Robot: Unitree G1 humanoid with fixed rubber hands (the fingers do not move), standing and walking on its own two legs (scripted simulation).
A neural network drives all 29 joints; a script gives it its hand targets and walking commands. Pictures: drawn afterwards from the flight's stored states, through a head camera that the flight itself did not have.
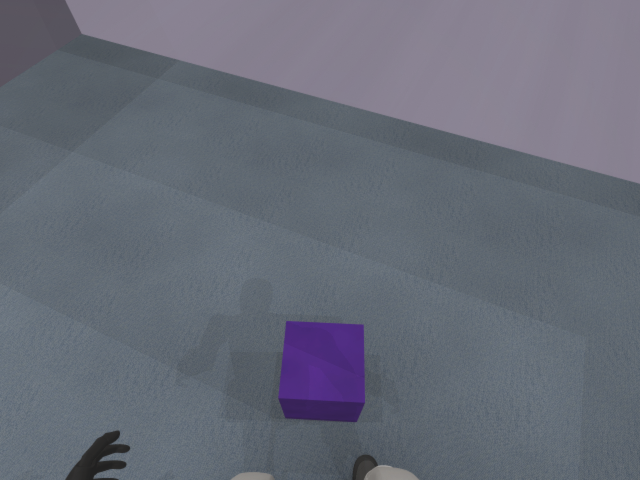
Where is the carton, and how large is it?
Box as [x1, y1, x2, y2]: [278, 321, 364, 421]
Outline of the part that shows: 286,321 278,396 285,417 356,421 364,403 363,325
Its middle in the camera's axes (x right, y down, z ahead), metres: +0.01 +0.37 +1.09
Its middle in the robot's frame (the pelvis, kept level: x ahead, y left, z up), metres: +0.42 +0.01 -0.64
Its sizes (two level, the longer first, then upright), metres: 0.210 0.200 0.250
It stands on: the floor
